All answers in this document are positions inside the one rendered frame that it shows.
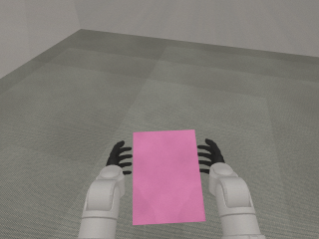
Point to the carton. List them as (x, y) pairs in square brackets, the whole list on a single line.
[(166, 178)]

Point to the robot left hand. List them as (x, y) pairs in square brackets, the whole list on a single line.
[(115, 156)]

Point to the right robot forearm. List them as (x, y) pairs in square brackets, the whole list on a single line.
[(234, 203)]

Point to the robot right hand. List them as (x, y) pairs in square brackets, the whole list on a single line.
[(214, 155)]

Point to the left robot forearm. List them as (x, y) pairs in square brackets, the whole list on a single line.
[(102, 204)]

